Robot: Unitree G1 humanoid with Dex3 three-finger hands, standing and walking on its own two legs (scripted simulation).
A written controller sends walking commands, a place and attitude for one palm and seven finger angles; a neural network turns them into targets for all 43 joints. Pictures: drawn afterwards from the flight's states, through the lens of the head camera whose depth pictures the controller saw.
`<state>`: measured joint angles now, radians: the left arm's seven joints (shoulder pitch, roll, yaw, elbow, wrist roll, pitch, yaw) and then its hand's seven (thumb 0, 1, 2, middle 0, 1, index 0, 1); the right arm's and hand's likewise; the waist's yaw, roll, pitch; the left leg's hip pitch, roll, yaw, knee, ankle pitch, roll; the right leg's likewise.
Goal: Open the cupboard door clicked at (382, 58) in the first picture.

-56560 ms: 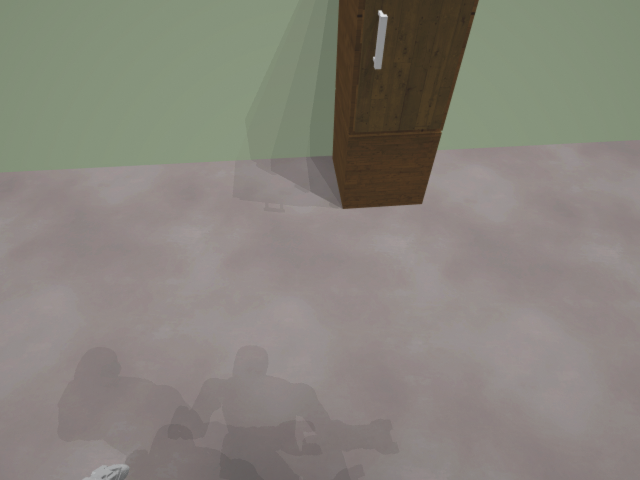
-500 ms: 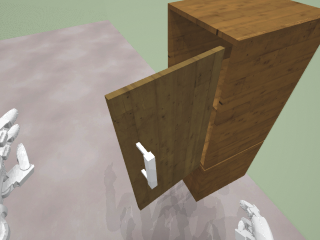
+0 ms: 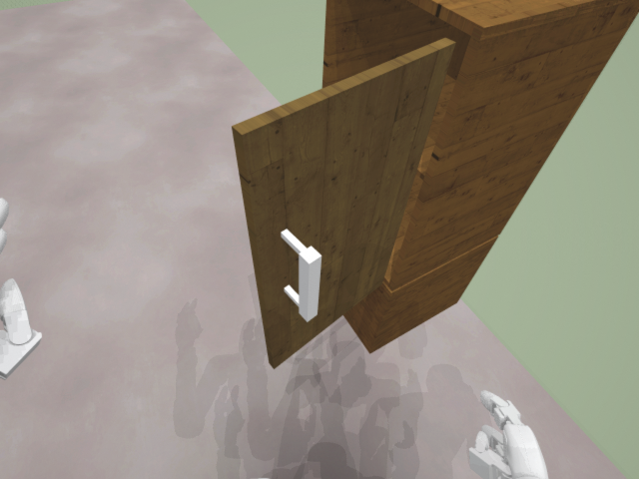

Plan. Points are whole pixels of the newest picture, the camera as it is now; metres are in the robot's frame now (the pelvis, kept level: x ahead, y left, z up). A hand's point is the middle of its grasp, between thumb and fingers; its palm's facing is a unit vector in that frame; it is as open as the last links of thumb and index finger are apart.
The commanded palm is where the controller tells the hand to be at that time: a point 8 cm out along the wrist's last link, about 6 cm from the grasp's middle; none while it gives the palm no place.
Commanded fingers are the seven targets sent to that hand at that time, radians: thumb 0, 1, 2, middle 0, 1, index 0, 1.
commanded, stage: step back with the hand held close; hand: left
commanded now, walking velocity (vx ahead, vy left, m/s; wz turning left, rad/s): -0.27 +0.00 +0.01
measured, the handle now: (299, 277) +0.38 +0.05 +0.01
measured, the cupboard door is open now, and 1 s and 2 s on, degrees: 100 100 100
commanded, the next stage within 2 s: stop stepping back and stand still in 0.64 s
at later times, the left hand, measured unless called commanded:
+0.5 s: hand out of the picture +0.13 +0.28 +0.17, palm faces +0.47 -0.76 -0.45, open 7.4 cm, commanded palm +0.05 +0.32 +0.18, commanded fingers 0.00 0.90 0.90 -0.20 -0.30 -0.20 -0.30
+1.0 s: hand out of the picture +0.03 +0.22 +0.18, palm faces +0.37 -0.79 -0.50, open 7.4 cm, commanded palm +0.00 +0.26 +0.18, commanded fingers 0.00 0.90 0.90 -0.20 -0.30 -0.20 -0.30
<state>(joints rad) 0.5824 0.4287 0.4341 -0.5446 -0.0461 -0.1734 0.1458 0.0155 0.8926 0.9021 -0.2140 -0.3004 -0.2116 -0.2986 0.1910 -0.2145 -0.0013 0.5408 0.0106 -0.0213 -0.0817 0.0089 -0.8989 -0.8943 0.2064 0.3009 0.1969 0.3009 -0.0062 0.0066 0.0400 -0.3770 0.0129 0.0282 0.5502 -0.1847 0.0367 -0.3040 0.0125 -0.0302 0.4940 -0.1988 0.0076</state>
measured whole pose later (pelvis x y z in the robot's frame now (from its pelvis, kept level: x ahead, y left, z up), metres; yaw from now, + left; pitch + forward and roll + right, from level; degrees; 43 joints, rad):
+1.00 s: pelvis -0.17 -0.03 +0.00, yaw -4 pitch +2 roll +0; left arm 0.64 0.47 0.46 -0.57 -0.07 -0.20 0.14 0.01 0.89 0.90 -0.22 -0.30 -0.22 -0.30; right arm 0.27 -0.22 0.02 0.65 0.00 -0.07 -0.06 0.01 -0.90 -0.89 0.21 0.30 0.20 0.30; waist 0.01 -0.03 -0.07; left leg -0.42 0.00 0.05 0.65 -0.20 0.00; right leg -0.08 0.03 -0.01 0.48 -0.42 -0.04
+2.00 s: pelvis -0.23 -0.02 +0.00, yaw +0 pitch -1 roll -1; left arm 0.41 0.18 0.01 1.11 0.01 0.03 0.01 0.01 0.96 0.90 -0.21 -0.30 -0.20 -0.30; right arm 0.32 -0.19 0.01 1.08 -0.02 0.04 -0.03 0.01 -0.90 -0.89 0.20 0.30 0.19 0.30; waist 0.00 -0.03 0.07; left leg -0.35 -0.02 -0.05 0.47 -0.11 0.01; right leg -0.12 0.04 -0.08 0.45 -0.33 -0.05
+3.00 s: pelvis -0.19 -0.05 +0.00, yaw -2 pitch -2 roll +1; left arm 0.36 0.11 0.01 1.14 0.00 0.00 0.05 0.00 0.91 0.90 -0.20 -0.30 -0.20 -0.30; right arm 0.26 -0.13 0.00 1.14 -0.02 0.02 -0.06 0.00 -0.91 -0.89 0.20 0.30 0.19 0.30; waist 0.00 -0.01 0.06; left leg -0.26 0.00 -0.03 0.48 -0.19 -0.02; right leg -0.01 0.06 -0.05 0.41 -0.37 -0.07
